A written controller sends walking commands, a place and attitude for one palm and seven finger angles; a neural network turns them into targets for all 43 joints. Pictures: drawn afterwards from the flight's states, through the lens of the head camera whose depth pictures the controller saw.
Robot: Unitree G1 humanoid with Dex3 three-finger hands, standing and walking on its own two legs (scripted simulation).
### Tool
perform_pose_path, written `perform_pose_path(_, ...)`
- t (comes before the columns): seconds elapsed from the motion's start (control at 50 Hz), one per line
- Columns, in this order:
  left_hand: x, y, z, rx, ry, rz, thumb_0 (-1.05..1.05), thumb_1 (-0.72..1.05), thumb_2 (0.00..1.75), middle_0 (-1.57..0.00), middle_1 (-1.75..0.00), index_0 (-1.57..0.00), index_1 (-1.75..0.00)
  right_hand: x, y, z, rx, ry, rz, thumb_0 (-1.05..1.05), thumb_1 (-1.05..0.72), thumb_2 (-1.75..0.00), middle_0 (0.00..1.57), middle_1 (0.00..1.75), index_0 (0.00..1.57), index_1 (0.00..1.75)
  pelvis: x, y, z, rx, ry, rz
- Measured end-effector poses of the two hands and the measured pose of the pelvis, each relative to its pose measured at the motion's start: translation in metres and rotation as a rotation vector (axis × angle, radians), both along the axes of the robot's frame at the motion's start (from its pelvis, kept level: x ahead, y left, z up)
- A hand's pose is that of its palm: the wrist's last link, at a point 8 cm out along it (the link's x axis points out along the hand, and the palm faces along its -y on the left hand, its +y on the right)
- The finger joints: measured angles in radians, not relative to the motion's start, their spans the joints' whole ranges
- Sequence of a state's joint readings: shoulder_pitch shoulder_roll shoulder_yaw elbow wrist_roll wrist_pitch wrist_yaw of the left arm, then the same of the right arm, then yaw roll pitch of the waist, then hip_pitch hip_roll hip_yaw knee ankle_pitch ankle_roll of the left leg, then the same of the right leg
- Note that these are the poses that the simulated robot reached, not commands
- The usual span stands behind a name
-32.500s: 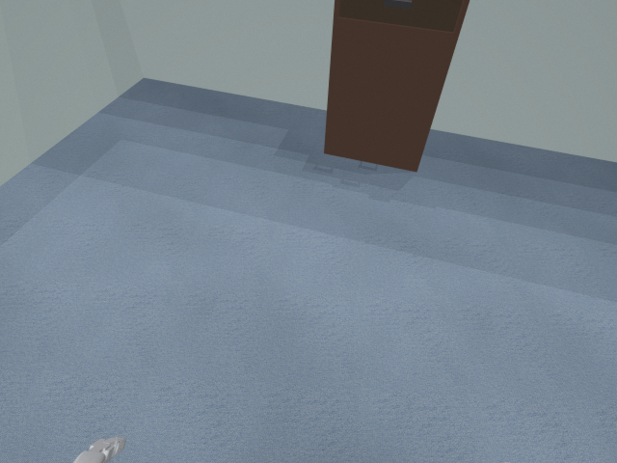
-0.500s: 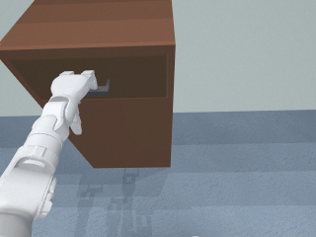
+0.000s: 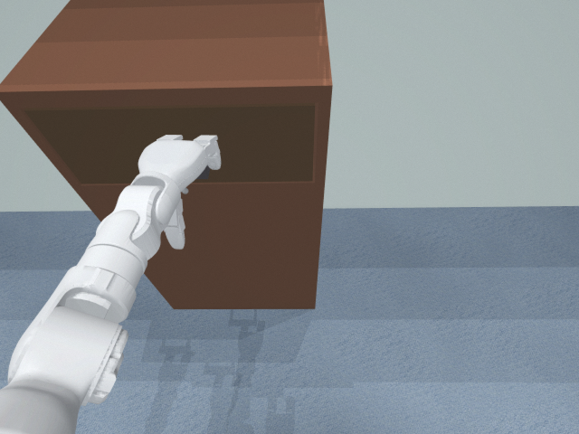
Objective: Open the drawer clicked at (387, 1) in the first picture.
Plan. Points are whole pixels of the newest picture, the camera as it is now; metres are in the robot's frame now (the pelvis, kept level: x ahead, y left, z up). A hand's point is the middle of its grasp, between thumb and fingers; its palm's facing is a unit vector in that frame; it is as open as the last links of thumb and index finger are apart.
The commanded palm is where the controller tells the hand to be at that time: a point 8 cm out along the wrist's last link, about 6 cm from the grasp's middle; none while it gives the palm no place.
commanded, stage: re-aim the fingers above the handle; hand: left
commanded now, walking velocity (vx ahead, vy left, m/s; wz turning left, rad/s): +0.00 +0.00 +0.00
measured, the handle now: (180, 161) +0.55 +0.20 +0.03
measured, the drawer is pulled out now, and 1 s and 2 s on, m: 0.00 0.00 0.00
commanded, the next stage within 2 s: lower the fingers behind the handle in 0.66 s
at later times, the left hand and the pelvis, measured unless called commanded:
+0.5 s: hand (210, 195) +0.44 +0.12 +0.06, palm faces -0.10 -0.05 -0.99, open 13.9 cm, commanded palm +0.45 +0.18 +0.14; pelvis +0.00 -0.01 +0.00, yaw +1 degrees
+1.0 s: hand (192, 210) +0.43 +0.15 +0.05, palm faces -0.15 -0.05 -0.99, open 13.8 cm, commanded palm +0.44 +0.20 +0.12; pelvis -0.01 -0.01 +0.00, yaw +1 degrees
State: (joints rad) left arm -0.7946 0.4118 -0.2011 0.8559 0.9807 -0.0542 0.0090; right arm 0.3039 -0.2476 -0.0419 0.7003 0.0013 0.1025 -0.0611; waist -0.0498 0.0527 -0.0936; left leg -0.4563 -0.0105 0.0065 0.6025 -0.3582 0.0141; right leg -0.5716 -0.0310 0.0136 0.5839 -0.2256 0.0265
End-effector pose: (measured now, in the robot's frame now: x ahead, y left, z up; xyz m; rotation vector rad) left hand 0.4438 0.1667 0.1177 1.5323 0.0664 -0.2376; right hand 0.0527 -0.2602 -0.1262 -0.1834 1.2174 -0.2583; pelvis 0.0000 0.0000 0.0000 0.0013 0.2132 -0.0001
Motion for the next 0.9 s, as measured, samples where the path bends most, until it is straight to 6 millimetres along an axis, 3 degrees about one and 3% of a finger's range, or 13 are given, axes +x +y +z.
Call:
perform_pose_path(0.06, -0.006, -0.018, 0.009, -0.069, -0.132, -0.136, 0.0, -0.49, 0.3, -0.32, -1.22, -0.32, -1.19, 0.005, -0.006, 0.003, -0.029, -0.019, 0.004, 0.01, -0.91, -0.9, 0.2, 0.3, 0.21, 0.3, 0.002, 0.0, -0.002, -0.001, -0.001, -0.005)
perform_pose_path(0.1, -0.005, -0.017, 0.019, -0.088, -0.245, -0.141, 0.0, -0.49, 0.3, -0.32, -1.22, -0.32, -1.2, 0.009, -0.008, 0.002, -0.03, -0.03, 0.008, 0.0, -0.91, -0.9, 0.2, 0.3, 0.2, 0.3, 0.002, 0.0, -0.004, -0.001, 0.003, -0.009)
perform_pose_path(0.2, 0.007, 0.024, 0.036, 0.029, -0.405, 0.107, 0.01, -0.49, 0.3, -0.32, -1.21, -0.32, -1.2, 0.016, -0.005, -0.006, 0.02, -0.033, 0.022, 0.0, -0.91, -0.9, 0.2, 0.3, 0.2, 0.3, -0.003, -0.002, -0.006, 0.006, 0.018, -0.025)
perform_pose_path(0.26, 0.006, 0.056, 0.033, 0.136, -0.307, 0.295, 0.01, -0.49, 0.3, -0.31, -1.21, -0.31, -1.2, 0.018, -0.001, -0.01, 0.058, -0.026, 0.013, 0.0, -0.91, -0.9, 0.2, 0.3, 0.2, 0.3, -0.003, -0.003, -0.003, 0.007, 0.025, -0.027)
perform_pose_path(0.32, -0.002, 0.066, 0.023, 0.135, -0.145, 0.373, 0.0, -0.49, 0.3, -0.31, -1.21, -0.31, -1.19, 0.021, 0.0, -0.008, 0.068, -0.024, 0.005, 0.0, -0.91, -0.9, 0.2, 0.3, 0.2, 0.3, -0.001, -0.004, 0.0, 0.004, 0.014, -0.013)
perform_pose_path(0.38, -0.01, 0.044, 0.009, 0.077, -0.028, 0.258, 0.0, -0.49, 0.3, -0.31, -1.21, -0.31, -1.19, 0.026, -0.002, -0.003, 0.035, -0.034, 0.027, 0.01, -0.91, -0.9, 0.2, 0.3, 0.2, 0.3, 0.0, -0.005, 0.002, 0.0, -0.01, 0.013)
perform_pose_path(0.46, -0.017, -0.012, -0.003, -0.018, -0.019, -0.04, 0.0, -0.49, 0.3, -0.32, -1.2, -0.32, -1.19, 0.036, -0.008, 0.006, -0.027, -0.071, 0.053, 0.01, -0.91, -0.9, 0.2, 0.3, 0.2, 0.3, -0.001, -0.005, 0.0, 0.0, -0.027, 0.026)
perform_pose_path(0.52, -0.017, -0.044, 0.008, -0.073, -0.157, -0.199, 0.0, -0.49, 0.3, -0.32, -1.2, -0.32, -1.2, 0.039, -0.012, 0.009, -0.048, -0.108, 0.047, 0.0, -0.91, -0.9, 0.2, 0.3, 0.2, 0.3, -0.003, -0.005, -0.003, 0.002, -0.017, 0.013)
perform_pose_path(0.56, -0.011, -0.048, 0.021, -0.086, -0.283, -0.199, 0.0, -0.49, 0.3, -0.32, -1.2, -0.32, -1.2, 0.037, -0.013, 0.007, -0.04, -0.118, 0.038, 0.0, -0.91, -0.9, 0.2, 0.3, 0.2, 0.3, -0.005, -0.006, -0.005, 0.005, -0.008, 0.001)
perform_pose_path(0.66, 0.01, -0.013, 0.051, 0.029, -0.447, 0.05, 0.01, -0.49, 0.3, -0.32, -1.2, -0.32, -1.2, 0.025, -0.005, -0.007, 0.027, -0.08, 0.016, 0.0, -0.91, -0.9, 0.2, 0.3, 0.2, 0.3, -0.01, -0.008, -0.005, 0.018, 0.008, -0.035)
perform_pose_path(0.78, 0.005, 0.058, 0.036, 0.18, -0.141, 0.427, 0.0, -0.49, 0.3, -0.31, -1.2, -0.31, -1.19, 0.006, 0.002, -0.014, 0.092, -0.005, -0.024, 0.0, -0.91, -0.9, 0.2, 0.3, 0.2, 0.3, -0.008, -0.012, 0.001, 0.019, 0.007, -0.037)
perform_pose_path(0.84, -0.008, 0.062, 0.015, 0.146, 0.016, 0.377, 0.0, -0.49, 0.3, -0.31, -1.2, -0.31, -1.19, 0.0, -0.004, -0.009, 0.057, 0.008, -0.013, 0.01, -0.91, -0.9, 0.2, 0.3, 0.2, 0.3, -0.006, -0.013, 0.003, 0.012, -0.005, -0.012)
perform_pose_path(0.9, -0.019, 0.04, -0.008, 0.09, 0.074, 0.19, 0.0, -0.49, 0.3, -0.31, -1.2, -0.31, -1.19, 0.0, -0.014, -0.002, -0.003, 0.01, 0.015, 0.01, -0.91, -0.9, 0.2, 0.3, 0.21, 0.3, -0.006, -0.013, 0.002, 0.006, -0.016, 0.012)
